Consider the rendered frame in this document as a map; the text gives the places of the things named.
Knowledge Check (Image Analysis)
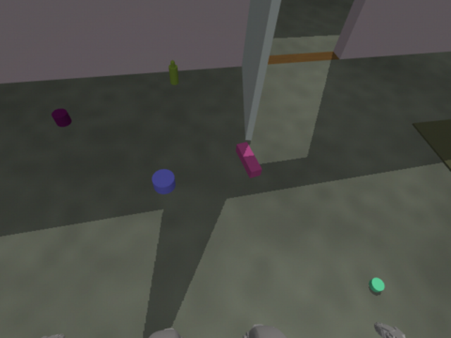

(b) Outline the right robot hand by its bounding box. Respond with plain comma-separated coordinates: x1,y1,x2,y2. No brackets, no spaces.
374,323,405,338

